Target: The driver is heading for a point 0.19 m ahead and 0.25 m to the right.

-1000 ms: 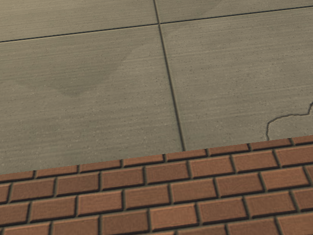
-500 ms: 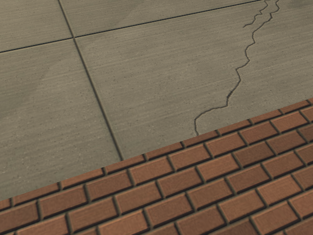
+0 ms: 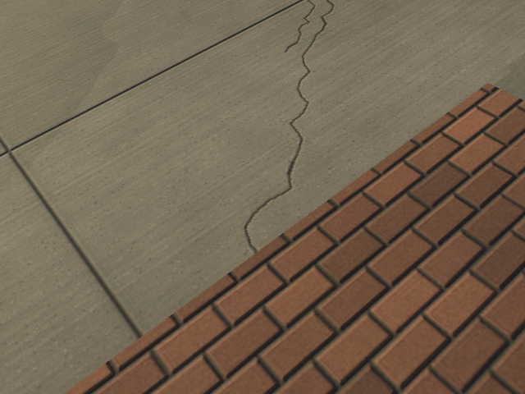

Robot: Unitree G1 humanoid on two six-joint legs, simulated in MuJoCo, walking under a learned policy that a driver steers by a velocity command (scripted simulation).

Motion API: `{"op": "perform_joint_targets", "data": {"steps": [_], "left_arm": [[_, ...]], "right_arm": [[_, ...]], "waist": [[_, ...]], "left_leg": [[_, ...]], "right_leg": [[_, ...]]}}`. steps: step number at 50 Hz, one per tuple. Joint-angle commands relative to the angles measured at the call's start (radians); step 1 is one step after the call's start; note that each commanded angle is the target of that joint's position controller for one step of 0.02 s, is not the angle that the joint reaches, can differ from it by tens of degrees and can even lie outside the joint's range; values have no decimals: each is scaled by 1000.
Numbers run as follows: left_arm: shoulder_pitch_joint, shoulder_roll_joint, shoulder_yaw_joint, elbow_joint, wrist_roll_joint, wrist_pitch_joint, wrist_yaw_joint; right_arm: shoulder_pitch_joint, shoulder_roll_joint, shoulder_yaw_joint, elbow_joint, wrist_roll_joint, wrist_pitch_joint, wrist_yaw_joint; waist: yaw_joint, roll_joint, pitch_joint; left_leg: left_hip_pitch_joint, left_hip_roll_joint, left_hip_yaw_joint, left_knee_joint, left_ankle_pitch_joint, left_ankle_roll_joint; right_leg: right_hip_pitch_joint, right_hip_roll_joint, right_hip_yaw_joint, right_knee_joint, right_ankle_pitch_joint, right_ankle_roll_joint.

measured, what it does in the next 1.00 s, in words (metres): walks ahead, turning right: left foot, then right foot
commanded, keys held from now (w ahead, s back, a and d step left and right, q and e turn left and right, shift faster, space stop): w+e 0.50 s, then w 0.16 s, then no key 0.34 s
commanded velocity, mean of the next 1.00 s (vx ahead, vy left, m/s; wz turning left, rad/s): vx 0.39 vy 0.00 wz -0.42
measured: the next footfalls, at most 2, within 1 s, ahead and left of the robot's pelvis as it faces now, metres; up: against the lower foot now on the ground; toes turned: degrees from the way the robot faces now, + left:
left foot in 0.28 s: +0.34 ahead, +0.11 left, +0.00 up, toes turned -12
right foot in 0.78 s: +0.52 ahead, -0.24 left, +0.00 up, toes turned -24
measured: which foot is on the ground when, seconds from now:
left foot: up 0.00-0.26, down 0.28-0.78, up 0.80-1.00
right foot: down 0.00-0.30, up 0.32-0.76, down 0.78-1.00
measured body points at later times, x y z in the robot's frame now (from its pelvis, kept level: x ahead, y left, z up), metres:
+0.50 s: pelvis +0.27 +0.02 -0.01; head +0.29 +0.01 +0.44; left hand +0.47 +0.25 -0.10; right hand +0.28 -0.28 -0.12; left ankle +0.30 +0.12 -0.75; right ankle +0.23 -0.11 -0.66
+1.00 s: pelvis +0.46 -0.12 -0.01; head +0.50 -0.15 +0.44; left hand +0.70 +0.06 -0.11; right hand +0.47 -0.42 -0.13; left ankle +0.54 +0.02 -0.70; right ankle +0.48 -0.22 -0.75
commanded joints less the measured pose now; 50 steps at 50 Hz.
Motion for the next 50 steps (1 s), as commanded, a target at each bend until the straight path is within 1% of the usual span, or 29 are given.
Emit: {"op": "perform_joint_targets", "data": {"steps": [1, 4, 7, 11, 12, 13, 14, 15, 16, 17, 18, 19, 20, 21, 24, 26, 30, 33, 35, 36, 37, 38, 39, 40, 41, 42, 44, 47, 50], "left_arm": [[-25, 182, 49, -57, 0, -21, 25], [17, 195, 54, -23, -8, -17, 34], [61, 201, 58, 11, -22, -12, 38], [36, 219, 71, 28, -24, 1, 46], [23, 220, 73, 25, -20, 5, 45], [8, 207, 69, 19, -15, 8, 41], [-19, 181, 57, -3, -5, 9, 35], [70, 83, 31, -26, 7, 6, 32], [149, 80, 19, -29, -28, -4, 32], [84, 184, 46, -17, -48, -4, 29], [-20, 212, 51, -33, -45, -3, 27], [-76, 193, 49, -48, -30, -4, 26], [-93, 178, 53, -52, -19, -1, 23], [-74, 155, 50, -49, -24, 7, 18], [-106, 103, 38, -69, -22, 28, 17], [-147, 94, 31, -85, -11, 27, 14], [-257, 69, 12, -100, -9, 1, -11], [-362, 73, 7, -133, -14, -10, -30], [-387, 89, 13, -151, -5, -15, -37], [-359, 108, 24, -149, 4, -18, -38], [-263, 138, 43, -124, 13, -22, -38], [-138, 186, 67, -85, 18, -20, -30], [-7, 267, 86, -64, 26, -11, -11], [-41, 334, 78, -79, 42, -5, -4], [-32, 251, 66, -90, 27, -2, -11], [-87, 213, 52, -78, 17, -3, -16], [-192, 146, 33, -64, 1, -9, -15], [-287, 127, 28, -49, 29, -20, -15], [-313, 136, 31, -13, 33, -24, -9]], "right_arm": [[-154, -55, -9, -91, -4, -28, 3], [-251, -26, 7, -113, 5, -31, 13], [-328, -27, 11, -140, 14, -39, 28], [-275, -68, -4, -133, 18, -51, 32], [-223, -88, -14, -124, 17, -52, 26], [-115, -118, -32, -100, 16, -53, 14], [40, -151, -44, -78, 6, -52, 4], [192, -225, -59, -63, -17, -45, -6], [200, -184, -45, -47, -13, -42, 7], [140, -98, -24, -62, 0, -33, 1], [91, -66, -15, -61, 5, -23, -8], [55, -60, -12, -47, -1, -18, -11], [34, -41, -6, -36, -10, -22, -14], [18, -41, -6, -30, -14, -28, -16], [7, -53, -14, 3, 1, -48, -15], [27, -82, -22, 24, 1, -51, -13], [46, -108, -23, 51, 11, -39, -9], [116, -147, -30, 84, 31, -24, -7], [136, -164, -32, 105, 37, -6, -9], [136, -177, -33, 110, 39, 3, -12], [121, -181, -30, 112, 41, 11, -16], [132, -154, -18, 110, 36, 13, -21], [139, -96, 10, 76, -3, 7, -24], [284, 8, 54, 66, -18, -2, -9], [248, -102, 28, 108, 12, 0, -8], [160, -124, 20, 82, 41, 3, -5], [89, -95, 25, 80, 19, 12, -23], [162, -44, 33, 110, 9, 52, -33], [117, -24, 44, 104, -5, 70, -47]], "waist": [[12, -143, 63], [46, -164, 80], [69, -164, 101], [25, -189, 80], [-2, -205, 49], [-57, -208, -28], [-138, -191, -165], [-134, 27, -371], [-88, 318, -472], [-97, 183, -297], [-102, 79, -157], [-79, 10, -63], [-54, 18, -26], [-33, 47, -9], [-19, 35, 42], [-27, 8, 50], [-57, -15, 74], [-93, -18, 97], [-84, -8, 99], [-58, 12, 62], [4, 21, -11], [64, 11, -93], [104, -98, -228], [-1, -323, -401], [68, -177, -494], [57, -169, -341], [7, -99, -168], [-81, -127, -138], [-73, -152, -132]], "left_leg": [[-188, -11, -14, -156, 159, -31], [-96, -49, -4, -341, 256, -45], [-52, -65, -16, -441, 266, -34], [66, -65, -39, -504, 204, 8], [148, -80, -21, -508, 154, 26], [310, -94, 8, -536, 158, 55], [585, -22, -45, -510, 163, 105], [989, 224, -372, -494, 15, 215], [1086, 380, -782, -665, -171, 295], [944, 346, -696, -714, -305, 259], [784, 310, -522, -722, -257, 230], [630, 270, -410, -750, -141, 221], [537, 235, -327, -777, -60, 212], [474, 216, -262, -809, -23, 210], [411, 225, -145, -876, 69, 234], [431, 232, -92, -896, 124, 247], [445, 177, 53, -900, 209, 220], [512, 202, 71, -895, 204, 206], [588, 219, 78, -825, 400, 185], [621, 216, 89, -749, 572, 165], [621, 188, 120, -614, 722, 133], [546, 142, 158, -440, 745, 90], [339, 81, 175, -161, 372, 30], [45, -62, 92, 199, -456, -40], [49, -43, -76, 300, -470, -43], [-36, 1, -64, 299, -430, -32], [-29, 56, -44, 166, -312, -32], [216, 51, -22, 0, -198, -59], [302, 34, -12, -205, -90, -63]], "right_leg": [[82, -200, 234, -199, 183, -152], [20, -172, 199, -189, 218, -129], [23, -191, 239, -164, 228, -127], [78, -231, 299, -88, 357, -95], [83, -221, 298, -31, 491, -83], [69, -178, 272, 91, 644, -60], [-41, -120, 247, 305, 616, -26], [-338, 2, 177, 670, 231, 33], [-536, 62, 160, 907, -298, 64], [-619, -19, 156, 990, -232, 71], [-624, -64, 96, 976, -150, 69], [-593, -101, 70, 931, -97, 66], [-550, -132, 71, 885, -64, 59], [-502, -148, 65, 865, -47, 57], [-529, -169, 47, 780, -23, 65], [-564, -174, 49, 694, 60, 75], [-501, -142, -4, 417, 258, 65], [-475, -123, -46, 279, 272, 49], [-453, -92, -66, 204, 224, 27], [-390, -62, -86, 173, 202, 11], [-244, -23, -111, 118, 250, -11], [-32, 4, -118, 80, 370, -34], [263, -166, 73, 151, 749, -84], [520, -471, 504, 144, 990, -303], [478, -452, 504, 111, 976, -326], [389, -395, 332, 102, 981, -287], [152, -304, 203, 33, 841, -206], [-112, -253, 78, -54, 819, -193], [-162, -231, 29, -73, 751, -185]]}}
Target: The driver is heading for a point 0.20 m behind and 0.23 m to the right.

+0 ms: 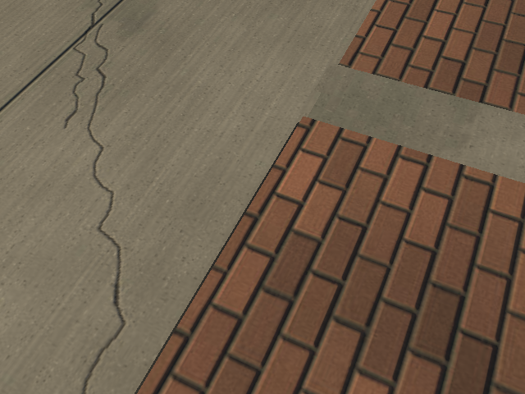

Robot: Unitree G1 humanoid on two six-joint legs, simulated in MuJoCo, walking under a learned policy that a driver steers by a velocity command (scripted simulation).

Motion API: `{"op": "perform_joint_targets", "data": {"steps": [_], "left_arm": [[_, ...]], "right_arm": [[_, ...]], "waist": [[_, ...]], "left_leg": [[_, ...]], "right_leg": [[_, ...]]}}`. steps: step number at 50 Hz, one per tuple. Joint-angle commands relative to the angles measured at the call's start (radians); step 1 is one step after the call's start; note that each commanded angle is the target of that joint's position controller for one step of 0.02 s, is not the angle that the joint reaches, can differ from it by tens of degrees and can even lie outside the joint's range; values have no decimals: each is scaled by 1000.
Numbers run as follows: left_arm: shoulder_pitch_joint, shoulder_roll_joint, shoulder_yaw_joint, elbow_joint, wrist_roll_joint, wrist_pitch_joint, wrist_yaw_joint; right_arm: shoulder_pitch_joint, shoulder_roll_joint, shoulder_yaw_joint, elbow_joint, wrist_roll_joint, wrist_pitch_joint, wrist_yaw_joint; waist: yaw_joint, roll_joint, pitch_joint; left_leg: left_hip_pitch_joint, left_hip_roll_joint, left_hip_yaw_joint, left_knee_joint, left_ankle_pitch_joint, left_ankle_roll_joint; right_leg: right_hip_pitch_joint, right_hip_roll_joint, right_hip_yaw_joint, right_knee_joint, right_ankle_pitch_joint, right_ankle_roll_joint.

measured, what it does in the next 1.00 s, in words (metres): steps on the spot, turning right: left foot, then right foot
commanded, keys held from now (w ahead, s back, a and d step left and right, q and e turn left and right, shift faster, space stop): e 1.00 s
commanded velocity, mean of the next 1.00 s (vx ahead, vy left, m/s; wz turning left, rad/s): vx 0.03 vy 0.00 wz -0.48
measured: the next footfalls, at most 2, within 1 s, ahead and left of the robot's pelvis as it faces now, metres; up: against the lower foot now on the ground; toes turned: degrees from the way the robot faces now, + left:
left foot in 0.16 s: +0.12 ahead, +0.14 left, +0.00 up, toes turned -3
right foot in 0.54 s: +0.07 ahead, -0.13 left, +0.00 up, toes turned -16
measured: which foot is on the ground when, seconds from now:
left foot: up 0.00-0.14, down 0.16-0.54, up 0.56-1.00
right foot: down 0.00-0.18, up 0.20-0.52, down 0.54-1.00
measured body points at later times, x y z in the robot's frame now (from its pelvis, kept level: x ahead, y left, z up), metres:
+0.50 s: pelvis +0.05 +0.00 +0.00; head +0.09 -0.02 +0.44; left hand +0.25 +0.25 -0.10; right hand +0.12 -0.31 -0.12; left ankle +0.08 +0.14 -0.74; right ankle +0.03 -0.11 -0.73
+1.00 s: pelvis +0.06 -0.01 +0.00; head +0.09 -0.02 +0.44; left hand +0.34 +0.16 -0.10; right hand +0.06 -0.33 -0.10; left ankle +0.13 +0.10 -0.74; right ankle +0.03 -0.11 -0.74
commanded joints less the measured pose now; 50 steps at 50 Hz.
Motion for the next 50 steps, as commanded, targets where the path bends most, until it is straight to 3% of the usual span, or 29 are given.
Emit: {"op": "perform_joint_targets", "data": {"steps": [1, 5, 7, 8, 9, 10, 11, 12, 13, 14, 16, 19, 22, 25, 26, 27, 28, 29, 30, 32, 34, 39, 42, 46, 49, 50], "left_arm": [[-61, 150, 40, -39, 1, -18, 8], [-54, 196, 53, -11, -23, 11, 14], [-75, 183, 49, -9, -40, 25, 21], [-57, 160, 43, -4, -42, 29, 26], [-34, 121, 33, -11, -29, 32, 31], [8, 83, 30, -22, -34, 35, 41], [-23, 150, 48, -28, -29, 39, 45], [-6, 197, 75, -18, -41, 47, 45], [28, 189, 83, 3, -47, 61, 50], [41, 179, 84, 6, -45, 76, 54], [13, 134, 74, -10, -44, 90, 53], [-36, 100, 57, -51, -49, 91, 35], [-39, 121, 62, -74, -47, 96, 14], [30, 137, 76, -62, -42, 106, -1], [60, 161, 89, -52, -39, 107, 6], [93, 251, 116, -56, -39, 106, 23], [102, 348, 131, -82, -12, 94, 30], [115, 296, 115, -79, 8, 66, 22], [72, 266, 104, -76, 2, 45, 25], [-25, 213, 90, -85, -34, 37, 38], [-32, 195, 78, -90, -32, 44, 49], [-11, 214, 82, -90, -32, 55, 62], [-22, 228, 86, -95, -28, 62, 59], [-43, 231, 85, -102, -32, 72, 49], [-79, 222, 81, -113, -45, 85, 52], [-77, 208, 76, -117, -49, 89, 57]], "right_arm": [[105, -51, -9, -17, -10, 19, -16], [18, -91, -25, -54, -9, 36, -23], [27, -83, -28, -57, -14, 33, -21], [41, -98, -34, -59, -20, 27, -22], [72, -159, -47, -68, -30, 24, -27], [58, -220, -65, -61, -32, 27, -26], [57, -174, -57, -73, -35, 22, -25], [34, -137, -45, -81, -38, 14, -27], [-22, -119, -41, -92, -32, 10, -29], [-62, -108, -41, -97, -15, 7, -28], [-67, -109, -43, -88, -12, 14, -31], [-61, -134, -58, -75, -12, 31, -37], [-48, -167, -73, -59, 1, 37, -31], [-74, -175, -79, -47, 24, 38, -25], [-28, -147, -74, -24, 24, 35, -19], [5, -95, -61, -21, -5, 33, -9], [-90, -56, -41, -101, -33, 29, -16], [-152, -99, -58, -104, -17, 27, -22], [-139, -111, -64, -100, 1, 28, -23], [-101, -127, -77, -67, -8, 28, -37], [-71, -114, -79, -60, -11, 23, -34], [-96, -72, -65, -80, -4, 20, -26], [-102, -77, -63, -87, -2, 16, -19], [-83, -88, -66, -92, 6, 0, -5], [-15, -85, -69, -80, 8, -14, 9], [19, -102, -76, -69, 2, -16, 9]], "waist": [[-37, -149, -208], [-16, -148, -143], [-43, -140, -117], [-51, -115, -113], [-40, -5, -142], [-4, 221, -128], [-55, 243, -137], [-42, 171, -138], [-9, 118, -135], [2, 108, -118], [-7, 101, -109], [-36, 135, -145], [-45, 148, -166], [3, 127, -158], [9, 73, -161], [2, -142, -162], [25, -361, -151], [74, -223, -203], [39, -191, -176], [-1, -139, -144], [-17, -152, -169], [4, -160, -161], [14, -177, -145], [14, -187, -147], [-29, -185, -164], [-43, -162, -170]], "left_leg": [[205, -9, 1, -142, 128, -3], [192, -42, -7, -232, 109, 30], [251, -62, 9, -377, 188, 60], [309, -33, -20, -463, 279, 81], [382, 102, -136, -505, 425, 126], [374, 250, -267, -574, 479, 257], [364, 337, -370, -622, 528, 362], [363, 319, -324, -613, 564, 365], [364, 273, -242, -591, 571, 326], [371, 248, -181, -586, 558, 295], [374, 213, -97, -585, 579, 277], [400, 205, -16, -574, 605, 275], [415, 239, -2, -556, 617, 277], [357, 233, 45, -474, 506, 215], [290, 201, 89, -394, 387, 154], [106, 108, 182, -168, 143, 62], [-156, -54, 156, 65, -277, -12], [-168, -52, -4, 234, -307, -6], [-178, -37, -36, 270, -228, 12], [-185, -20, -55, 222, -82, 15], [-115, -50, -45, 232, -6, -1], [-76, -80, -56, -1, 41, -22], [-7, -96, -66, -103, 30, -20], [78, -121, -71, -223, 6, -3], [206, -128, -55, -451, 125, 27], [302, -89, -63, -554, 248, 47]], "right_leg": [[33, -240, 135, -104, 526, -189], [19, -248, 236, -94, 181, -175], [-8, -215, 267, -45, 57, -136], [-35, -177, 273, 2, 11, -95], [-86, -106, 225, 129, -101, -38], [-194, 38, 59, 288, -330, 27], [-233, 29, 57, 520, -513, 68], [-258, 8, 101, 680, -505, 81], [-267, -10, 115, 737, -458, 96], [-286, -29, 113, 720, -410, 112], [-268, -39, 69, 651, -347, 139], [-178, -60, 18, 464, -292, 147], [-91, -61, -19, 324, -258, 122], [52, -37, -64, 103, -99, 59], [153, -24, -35, 23, -4, 23], [300, -167, 185, -48, 279, -46], [321, -414, 554, -80, 439, -266], [298, -421, 549, -87, 408, -329], [275, -368, 450, -84, 373, -280], [248, -282, 357, -71, 290, -182], [204, -245, 325, -67, 348, -177], [214, -223, 368, -63, 222, -177], [162, -215, 422, -61, 136, -181], [144, -203, 508, -32, 164, -173], [134, -160, 537, 27, 194, -128], [83, -120, 512, 65, 116, -85]]}}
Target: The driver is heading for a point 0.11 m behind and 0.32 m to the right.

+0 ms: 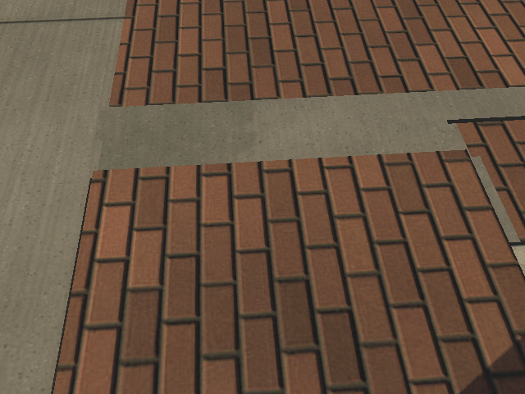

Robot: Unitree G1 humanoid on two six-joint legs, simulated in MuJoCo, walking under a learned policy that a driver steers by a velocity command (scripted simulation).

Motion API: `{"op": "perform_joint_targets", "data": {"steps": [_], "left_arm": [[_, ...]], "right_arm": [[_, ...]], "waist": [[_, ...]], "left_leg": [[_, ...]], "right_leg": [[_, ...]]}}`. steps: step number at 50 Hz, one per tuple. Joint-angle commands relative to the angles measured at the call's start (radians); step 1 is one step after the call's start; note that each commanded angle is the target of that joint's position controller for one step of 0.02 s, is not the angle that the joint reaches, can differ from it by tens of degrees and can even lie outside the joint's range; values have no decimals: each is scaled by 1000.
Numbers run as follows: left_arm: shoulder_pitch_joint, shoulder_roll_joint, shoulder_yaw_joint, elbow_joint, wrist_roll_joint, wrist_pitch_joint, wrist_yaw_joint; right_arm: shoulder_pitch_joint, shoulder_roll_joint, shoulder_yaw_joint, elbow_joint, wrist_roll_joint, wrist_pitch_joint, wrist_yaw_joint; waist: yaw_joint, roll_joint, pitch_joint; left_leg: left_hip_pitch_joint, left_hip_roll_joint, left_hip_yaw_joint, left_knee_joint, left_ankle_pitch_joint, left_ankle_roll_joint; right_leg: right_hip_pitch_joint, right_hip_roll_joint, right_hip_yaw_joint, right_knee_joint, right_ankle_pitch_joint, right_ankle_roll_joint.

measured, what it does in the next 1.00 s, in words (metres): walks ahead, turning right: left foot, then right foot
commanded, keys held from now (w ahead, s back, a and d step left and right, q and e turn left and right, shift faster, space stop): e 0.20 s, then w+e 0.38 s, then e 0.42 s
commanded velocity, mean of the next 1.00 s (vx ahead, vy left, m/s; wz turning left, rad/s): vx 0.17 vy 0.00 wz -0.60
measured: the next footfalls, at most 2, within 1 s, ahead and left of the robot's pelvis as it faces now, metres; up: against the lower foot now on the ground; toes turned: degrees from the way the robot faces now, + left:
left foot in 0.02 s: +0.05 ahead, +0.12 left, +0.00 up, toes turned -5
right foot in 0.44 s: +0.01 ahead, -0.15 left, +0.00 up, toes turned -18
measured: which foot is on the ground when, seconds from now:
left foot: up 0.00-0.00, down 0.02-0.44, up 0.46-0.86, down 0.88-1.00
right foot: down 0.00-0.02, up 0.04-0.42, down 0.44-0.88, up 0.90-1.00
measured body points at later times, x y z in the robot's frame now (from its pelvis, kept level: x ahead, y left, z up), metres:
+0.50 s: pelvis +0.02 -0.05 -0.01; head +0.03 -0.08 +0.44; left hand +0.23 +0.18 -0.09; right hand +0.04 -0.37 -0.12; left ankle +0.01 +0.12 -0.69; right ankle -0.03 -0.13 -0.74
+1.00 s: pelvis +0.20 -0.12 -0.01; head +0.24 -0.14 +0.44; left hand +0.44 +0.08 -0.12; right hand +0.23 -0.45 -0.09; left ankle +0.34 -0.09 -0.74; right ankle +0.03 -0.16 -0.64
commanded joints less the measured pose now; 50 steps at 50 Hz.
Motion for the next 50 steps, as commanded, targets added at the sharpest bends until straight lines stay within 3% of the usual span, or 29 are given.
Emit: {"op": "perform_joint_targets", "data": {"steps": [1, 2, 3, 4, 5, 6, 7, 10, 14, 19, 21, 22, 23, 24, 25, 26, 27, 28, 32, 36, 38, 41, 43, 44, 45, 46, 47, 48, 50], "left_arm": [[-2, 100, 24, -76, -1, -2, 8], [17, 105, 31, -98, -9, -10, 8], [45, 192, 57, -77, 10, -19, 6], [58, 221, 73, -54, 0, -15, 2], [77, 195, 73, -30, -1, -3, 5], [78, 171, 68, -27, 2, 6, 7], [70, 141, 59, -31, -2, 11, 3], [-10, 102, 41, -82, -11, 6, -4], [-51, 79, 19, -125, -3, -4, -29], [23, 87, 20, -105, -5, -20, -54], [166, 89, 30, -38, -10, -26, -54], [293, 132, 54, 4, -19, -29, -47], [381, 265, 81, -3, -12, -40, -32], [345, 264, 70, -40, 5, -79, -49], [295, 189, 47, -42, 7, -102, -54], [254, 136, 28, -44, 3, -114, -53], [217, 122, 20, -52, 0, -114, -47], [199, 119, 16, -56, 4, -111, -40], [202, 146, 21, -52, 15, -101, -4], [254, 164, 35, -19, 0, -74, 16], [271, 170, 41, -5, -8, -64, 22], [215, 171, 47, -17, -8, -58, 28], [160, 144, 40, -42, -9, -60, 21], [159, 80, 18, -75, 8, -62, 14], [375, -17, -6, -59, 17, -57, 9], [438, 136, 20, -26, 3, -49, 4], [317, 196, 42, -32, -13, -34, 5], [253, 200, 44, -43, -13, -20, 13], [225, 157, 40, -61, -11, 9, 19]], "right_arm": [[99, -183, -49, -43, -20, -15, -1], [71, -245, -59, -47, -48, -7, -2], [30, -188, -44, -77, -52, -11, -6], [-20, -136, -28, -95, -44, -11, -13], [-54, -117, -23, -102, -31, -9, -18], [-58, -105, -19, -103, -15, -7, -24], [-46, -104, -14, -101, -12, -3, -29], [30, -128, -21, -89, -22, 12, -39], [83, -187, -44, -81, -3, 16, -31], [63, -213, -54, -79, 26, -5, 2], [53, -167, -41, -72, 32, -9, 9], [57, -104, -20, -73, 15, -14, 16], [-3, -18, 8, -143, -28, -25, 22], [-76, -75, -4, -188, 4, -52, 20], [-91, -131, -19, -192, 34, -69, 28], [-60, -153, -26, -171, 30, -82, 34], [-41, -154, -30, -148, 4, -91, 33], [-33, -156, -33, -143, -12, -96, 35], [-68, -100, -20, -143, -18, -89, 35], [-183, -46, 3, -180, -12, -77, 47], [-197, -64, -3, -190, -4, -73, 54], [-126, -114, -23, -173, -7, -78, 50], [9, -152, -40, -147, -25, -90, 33], [107, -198, -44, -149, -49, -95, 23], [118, -220, -38, -145, -63, -80, 21], [105, -169, -34, -153, -33, -60, 24], [42, -103, -16, -178, -22, -47, 15], [-2, -71, -5, -174, -16, -33, 9], [-54, -79, -2, -162, -26, -16, -1]], "waist": [[-25, 52, -171], [11, 304, -111], [7, 226, -108], [24, 160, -90], [35, 130, -69], [22, 134, -54], [13, 138, -43], [-47, 169, -54], [-91, 193, -80], [-39, 171, -43], [31, 118, -64], [81, 5, -104], [92, -294, -109], [104, -217, -92], [81, -156, -10], [51, -139, 37], [31, -104, 41], [16, -108, 40], [1, -86, 14], [41, -110, -1], [40, -110, -14], [-5, -126, -47], [-75, -120, -145], [-104, -24, -303], [8, 271, -458], [9, 230, -505], [-16, 152, -348], [-13, 92, -246], [17, 121, -127]], "left_leg": [[231, 225, -167, -221, 249, 99], [219, 403, -410, -259, 424, 279], [162, 470, -425, -261, 428, 356], [130, 409, -315, -247, 390, 321], [124, 336, -217, -236, 325, 270], [142, 307, -168, -232, 307, 252], [142, 286, -119, -234, 329, 250], [244, 288, -59, -240, 370, 276], [260, 330, -60, -321, -13, 274], [118, 342, 20, -322, -134, 237], [-4, 300, 105, -181, -159, 190], [-128, 241, 191, 54, -149, 137], [-459, 105, 257, 498, -331, 40], [-629, 41, 58, 630, -333, 46], [-669, 97, 16, 643, -236, 70], [-650, 124, 19, 604, -124, 82], [-612, 139, 20, 555, -46, 76], [-565, 140, 22, 498, 18, 64], [-444, 72, 72, 317, 191, 9], [-268, -4, 102, 77, 324, 3], [-228, -15, 74, 17, 341, 18], [-155, -6, 27, -40, 286, 55], [50, 5, 54, -136, 386, 99], [343, 169, -87, -77, 649, 173], [663, 492, -451, -35, 1032, 378], [591, 517, -557, -104, 768, 406], [463, 442, -394, -138, 611, 364], [338, 376, -267, -169, 488, 323], [106, 296, -127, -242, 329, 292]], "right_leg": [[-30, -113, 158, 126, -51, -55], [-238, 51, -27, 311, -418, 7], [-248, -32, -27, 548, -432, 51], [-238, -53, -37, 631, -359, 65], [-244, -62, -56, 670, -297, 85], [-278, -67, -64, 705, -243, 102], [-284, -73, -86, 705, -218, 115], [-315, -111, -149, 565, -183, 140], [-247, -167, -216, 361, -198, 118], [-11, -154, -298, 93, -145, 27], [217, -104, -341, -43, -80, -15], [399, -131, -248, -88, -114, -57], [540, -406, 248, -195, -208, -194], [469, -504, 540, -323, -380, -337], [437, -491, 464, -355, -414, -318], [399, -445, 361, -351, -347, -280], [372, -400, 278, -342, -243, -247], [346, -364, 213, -346, -134, -227], [278, -288, 37, -297, 412, -184], [163, -234, -12, -226, 503, -124], [178, -251, 41, -194, 476, -109], [238, -273, 116, -99, 520, -84], [250, -199, 108, 90, 631, -40], [119, -127, 94, 328, 386, -3], [-184, 48, 24, 676, -561, 62], [-215, -30, 26, 823, -513, 87], [-266, -74, -26, 858, -425, 111], [-277, -110, -73, 827, -358, 125], [-201, -153, -111, 746, -292, 135]]}}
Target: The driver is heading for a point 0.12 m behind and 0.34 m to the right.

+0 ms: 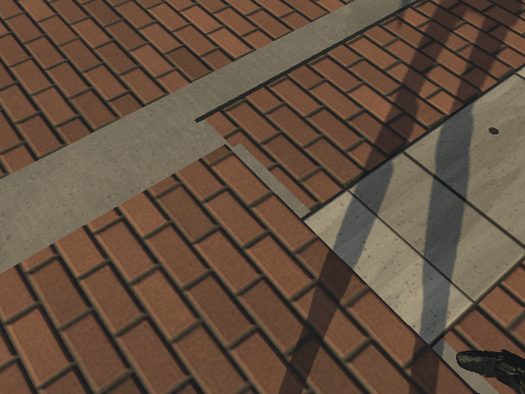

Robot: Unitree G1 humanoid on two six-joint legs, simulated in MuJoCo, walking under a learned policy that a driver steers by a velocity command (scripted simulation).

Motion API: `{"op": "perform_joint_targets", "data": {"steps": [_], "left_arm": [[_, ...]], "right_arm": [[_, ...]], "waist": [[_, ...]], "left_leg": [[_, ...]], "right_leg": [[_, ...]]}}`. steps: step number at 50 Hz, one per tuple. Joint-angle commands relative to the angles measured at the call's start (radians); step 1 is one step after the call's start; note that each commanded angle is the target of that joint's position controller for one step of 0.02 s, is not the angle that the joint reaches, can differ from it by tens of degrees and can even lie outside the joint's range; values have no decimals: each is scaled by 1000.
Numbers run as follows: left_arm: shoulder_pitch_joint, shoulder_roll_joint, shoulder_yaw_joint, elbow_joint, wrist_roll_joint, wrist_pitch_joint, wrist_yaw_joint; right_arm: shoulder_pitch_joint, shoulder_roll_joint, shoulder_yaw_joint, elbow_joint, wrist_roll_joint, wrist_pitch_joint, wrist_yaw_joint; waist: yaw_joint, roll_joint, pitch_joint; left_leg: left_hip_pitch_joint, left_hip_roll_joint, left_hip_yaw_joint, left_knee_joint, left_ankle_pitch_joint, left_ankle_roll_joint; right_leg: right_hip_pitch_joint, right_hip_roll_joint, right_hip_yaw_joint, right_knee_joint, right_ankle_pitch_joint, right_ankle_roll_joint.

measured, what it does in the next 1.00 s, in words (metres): walks ahead, turning right: right foot, then left foot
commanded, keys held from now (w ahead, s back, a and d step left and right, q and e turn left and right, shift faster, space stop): e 0.56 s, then w+e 0.44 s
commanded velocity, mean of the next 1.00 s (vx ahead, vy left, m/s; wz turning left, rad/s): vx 0.14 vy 0.00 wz -0.60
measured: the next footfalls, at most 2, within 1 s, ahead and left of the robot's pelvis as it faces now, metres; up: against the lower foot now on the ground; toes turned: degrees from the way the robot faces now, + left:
right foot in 0.30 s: +0.07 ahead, -0.15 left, +0.00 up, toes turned -13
left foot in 0.76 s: +0.15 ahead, +0.07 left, +0.00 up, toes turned -29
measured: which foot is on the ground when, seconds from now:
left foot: down 0.00-0.30, up 0.32-0.74, down 0.76-1.00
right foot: up 0.00-0.28, down 0.30-0.76, up 0.78-1.00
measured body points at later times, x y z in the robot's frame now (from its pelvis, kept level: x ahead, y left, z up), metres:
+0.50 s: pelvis +0.03 -0.04 +0.02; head +0.07 -0.09 +0.46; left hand +0.26 +0.19 -0.05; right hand +0.11 -0.37 -0.10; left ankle +0.08 +0.11 -0.64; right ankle +0.03 -0.14 -0.73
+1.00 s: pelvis +0.13 -0.06 +0.01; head +0.16 -0.05 +0.46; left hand +0.42 +0.07 -0.08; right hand +0.00 -0.32 -0.09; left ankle +0.11 +0.08 -0.73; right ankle +0.11 -0.24 -0.64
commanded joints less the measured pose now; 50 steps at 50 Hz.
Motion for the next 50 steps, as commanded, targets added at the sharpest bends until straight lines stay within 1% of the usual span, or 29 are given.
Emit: {"op": "perform_joint_targets", "data": {"steps": [1, 3, 6, 11, 13, 14, 15, 16, 17, 18, 19, 20, 21, 22, 24, 28, 30, 32, 34, 36, 37, 38, 39, 40, 41, 42, 43, 46, 50], "left_arm": [[87, 97, 34, -63, 0, 26, 8], [59, 58, 19, -83, 10, 23, 9], [4, 58, 11, -112, 20, 17, -4], [-32, 80, 18, -134, 15, 23, -31], [-17, 80, 24, -132, 17, 22, -39], [4, 88, 33, -123, 20, 21, -38], [40, 118, 47, -114, 24, 20, -32], [57, 222, 72, -131, 24, 17, -12], [10, 279, 76, -170, 53, -2, -16], [-10, 227, 64, -167, 61, -23, -24], [-46, 198, 54, -162, 52, -38, -27], [-85, 168, 48, -165, 35, -41, -25], [-112, 149, 38, -169, 25, -39, -21], [-114, 134, 29, -173, 26, -37, -15], [-107, 126, 25, -175, 32, -34, -9], [-79, 145, 36, -169, 26, -20, -1], [-61, 149, 40, -167, 21, -15, -3], [-58, 154, 41, -163, 16, -15, -10], [-63, 153, 40, -160, 15, -18, -17], [-94, 136, 34, -163, 8, -17, -17], [-109, 112, 27, -168, 6, -17, -13], [-101, 47, 9, -172, 10, -19, -11], [-108, 20, 3, -213, 0, -29, -12], [-140, 92, 19, -230, 3, -44, -13], [-129, 128, 33, -210, 3, -45, -18], [-101, 124, 37, -183, 8, -44, -21], [-99, 113, 37, -176, 10, -47, -25], [-128, 47, 19, -178, 4, -64, -41], [-187, 13, 2, -196, 3, -69, -56]], "right_arm": [[11, -122, -35, -42, -7, 12, -19], [22, -141, -44, -26, -8, 8, -22], [16, -175, -56, -15, 3, 16, -27], [-1, -211, -65, 0, 20, 38, -18], [-5, -216, -66, 11, 33, 47, -15], [15, -198, -62, 23, 38, 52, -15], [60, -162, -53, 45, 36, 57, -12], [86, -99, -35, 36, 4, 61, -5], [3, -132, -44, -21, 0, 58, -16], [-30, -166, -57, -21, 13, 60, -23], [-3, -170, -63, -13, 24, 62, -26], [26, -169, -68, 12, 16, 62, -34], [41, -172, -70, 19, 6, 62, -37], [50, -165, -70, 23, 6, 59, -34], [59, -148, -65, 24, 16, 56, -29], [10, -117, -50, 4, 19, 51, -23], [11, -118, -47, 2, 26, 44, -12], [3, -130, -50, -7, 35, 31, 1], [23, -139, -55, -7, 43, 11, 12], [98, -131, -59, 17, 48, -9, 18], [164, -135, -65, 40, 43, -17, 17], [268, -180, -77, 61, 28, -20, 11], [336, -265, -88, 71, -2, -24, 13], [277, -255, -88, 64, -7, -38, 14], [217, -194, -71, 49, 11, -40, 1], [195, -162, -62, 41, 21, -39, -9], [198, -149, -56, 41, 23, -37, -16], [266, -135, -47, 61, 8, -46, -24], [304, -157, -48, 86, 7, -40, -20]], "waist": [[-10, 153, -141], [-24, 163, -149], [-39, 136, -197], [-40, 149, -174], [-17, 133, -170], [-10, 117, -170], [-4, 51, -155], [-30, -235, -128], [-11, -280, -114], [5, -170, -125], [-27, -143, -120], [-47, -96, -133], [-55, -105, -140], [-63, -117, -160], [-61, -109, -188], [-29, -116, -183], [-13, -126, -192], [-6, -153, -149], [-18, -165, -127], [-70, -144, -122], [-105, -111, -129], [-132, 16, -178], [-126, 207, -141], [-103, 207, -36], [-81, 191, 17], [-72, 181, 19], [-76, 170, 14], [-107, 138, -3], [-132, 126, 7]], "left_leg": [[170, 259, -206, -214, 115, 194], [184, 283, -170, -231, 184, 224], [220, 335, -142, -239, 199, 244], [197, 339, -65, -233, 17, 197], [197, 334, -32, -176, -38, 151], [170, 314, -4, -118, -83, 110], [103, 271, 40, -8, -167, 42], [-99, 137, 156, 310, -407, -69], [-244, 22, 16, 533, -572, -101], [-257, 41, -74, 632, -520, -89], [-256, 56, -99, 644, -424, -76], [-250, 65, -109, 638, -356, -78], [-239, 58, -105, 651, -309, -90], [-202, 47, -103, 679, -280, -100], [-184, 33, -104, 653, -248, -115], [-160, 17, -117, 435, -256, -129], [-106, 7, -115, 333, -266, -118], [-56, -8, -108, 247, -305, -97], [21, -20, -105, 159, -330, -72], [170, -16, -95, -12, -224, -41], [301, 11, -99, -99, -153, -16], [491, 175, -258, -140, -249, 34], [532, 379, -612, -256, -540, 149], [422, 450, -719, -306, -662, 214], [406, 400, -622, -311, -658, 189], [417, 345, -523, -308, -582, 147], [428, 316, -443, -310, -483, 121], [423, 272, -243, -321, -192, 109], [424, 257, -94, -327, 9, 115]], "right_leg": [[-90, -92, -47, -17, 69, 27], [-81, -106, -73, -121, 76, 20], [-43, -146, -78, -249, 165, 0], [53, -139, -133, -431, 230, -43], [119, -117, -170, -575, 286, -75], [180, -92, -179, -648, 314, -99], [253, -98, -121, -745, 384, -138], [338, -327, 220, -876, 650, -236], [241, -450, 432, -915, 655, -412], [229, -407, 363, -927, 601, -405], [222, -355, 287, -915, 562, -347], [236, -312, 244, -899, 529, -299], [234, -295, 219, -886, 593, -287], [224, -278, 201, -877, 659, -287], [252, -260, 187, -862, 716, -294], [302, -247, 235, -833, 675, -299], [270, -233, 285, -868, 371, -308], [205, -221, 349, -910, 107, -315], [155, -208, 393, -915, 25, -312], [84, -166, 401, -880, -22, -281], [0, -125, 368, -821, -49, -244], [-158, -44, 256, -585, -115, -178], [-399, 82, 76, -333, -92, -130], [-482, -20, 88, -200, -2, -109], [-513, -49, 74, -146, 85, -95], [-514, -60, 56, -117, 146, -79], [-520, -73, 46, -100, 206, -68], [-506, -100, 0, -65, 350, -50], [-479, -125, -52, -220, 453, -33]]}}
Velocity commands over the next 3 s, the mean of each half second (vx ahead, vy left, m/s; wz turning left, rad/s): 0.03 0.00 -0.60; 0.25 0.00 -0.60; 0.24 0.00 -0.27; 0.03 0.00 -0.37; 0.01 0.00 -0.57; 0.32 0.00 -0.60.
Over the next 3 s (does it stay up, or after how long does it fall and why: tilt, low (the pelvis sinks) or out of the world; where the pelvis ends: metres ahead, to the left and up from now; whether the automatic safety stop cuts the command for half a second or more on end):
stays up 0.25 -0.39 0.00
